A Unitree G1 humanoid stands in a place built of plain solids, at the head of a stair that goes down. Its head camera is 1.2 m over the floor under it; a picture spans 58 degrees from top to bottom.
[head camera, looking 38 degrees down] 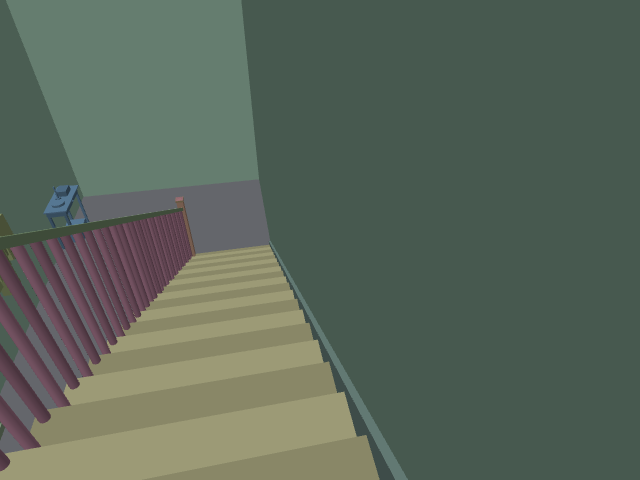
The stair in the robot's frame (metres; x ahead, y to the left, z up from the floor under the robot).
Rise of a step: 0.17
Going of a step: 0.27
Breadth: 1.27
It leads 11 degrees to the left of straight ahead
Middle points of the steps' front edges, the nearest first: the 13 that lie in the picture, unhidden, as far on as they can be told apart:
0.86 0.53 -0.34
1.13 0.58 -0.51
1.40 0.64 -0.68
1.67 0.69 -0.85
1.94 0.74 -1.02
2.21 0.80 -1.19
2.47 0.85 -1.36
2.74 0.91 -1.53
3.01 0.96 -1.70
3.28 1.02 -1.87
3.55 1.07 -2.04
3.82 1.13 -2.22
4.09 1.18 -2.38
